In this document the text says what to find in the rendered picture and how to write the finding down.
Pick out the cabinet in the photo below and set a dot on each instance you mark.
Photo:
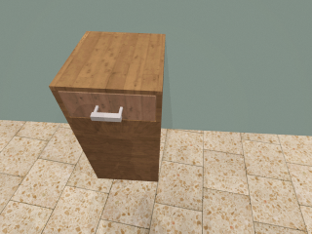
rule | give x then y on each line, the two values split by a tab
117	63

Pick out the handle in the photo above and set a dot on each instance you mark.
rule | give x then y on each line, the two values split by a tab
106	117

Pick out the drawer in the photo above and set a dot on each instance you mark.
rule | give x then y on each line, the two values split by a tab
135	107

